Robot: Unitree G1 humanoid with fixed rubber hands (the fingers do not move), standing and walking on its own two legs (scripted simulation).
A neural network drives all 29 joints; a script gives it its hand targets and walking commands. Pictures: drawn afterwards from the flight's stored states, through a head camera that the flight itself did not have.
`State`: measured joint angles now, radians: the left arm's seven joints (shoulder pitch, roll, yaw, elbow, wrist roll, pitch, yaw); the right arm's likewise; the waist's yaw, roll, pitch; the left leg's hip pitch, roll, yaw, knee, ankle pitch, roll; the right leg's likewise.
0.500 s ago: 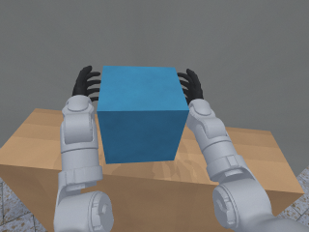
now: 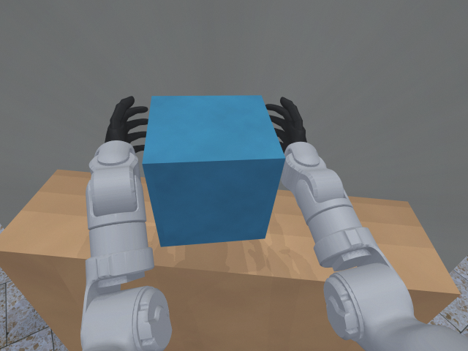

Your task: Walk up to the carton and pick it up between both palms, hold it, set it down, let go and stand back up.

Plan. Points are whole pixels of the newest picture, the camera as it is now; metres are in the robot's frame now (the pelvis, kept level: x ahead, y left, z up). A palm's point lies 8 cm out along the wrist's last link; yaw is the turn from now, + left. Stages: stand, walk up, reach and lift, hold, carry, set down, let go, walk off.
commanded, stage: hold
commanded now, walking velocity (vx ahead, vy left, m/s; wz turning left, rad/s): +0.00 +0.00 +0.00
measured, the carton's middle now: (211, 170) +0.37 +0.01 +0.17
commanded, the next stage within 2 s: none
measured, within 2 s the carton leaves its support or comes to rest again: neither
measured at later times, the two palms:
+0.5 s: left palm (114, 142) +0.36 +0.15 +0.23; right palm (291, 138) +0.37 -0.12 +0.23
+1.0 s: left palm (116, 141) +0.36 +0.15 +0.24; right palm (294, 139) +0.36 -0.13 +0.23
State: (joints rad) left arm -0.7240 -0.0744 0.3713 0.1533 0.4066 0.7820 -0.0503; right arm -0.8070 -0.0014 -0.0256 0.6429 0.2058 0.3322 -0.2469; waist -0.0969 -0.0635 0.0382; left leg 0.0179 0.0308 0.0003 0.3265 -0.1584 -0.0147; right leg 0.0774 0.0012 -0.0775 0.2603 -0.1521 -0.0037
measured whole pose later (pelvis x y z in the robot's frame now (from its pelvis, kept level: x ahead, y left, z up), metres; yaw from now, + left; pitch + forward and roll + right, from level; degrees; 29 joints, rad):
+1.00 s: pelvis +0.00 +0.00 +0.00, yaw +0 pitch -11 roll -1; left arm -0.73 -0.06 0.38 0.11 0.41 0.84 -0.08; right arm -0.82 0.00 -0.02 0.58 0.23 0.42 -0.28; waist -0.10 -0.05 0.02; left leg 0.02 0.03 -0.01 0.33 -0.16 -0.02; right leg 0.07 0.00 -0.08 0.28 -0.16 -0.01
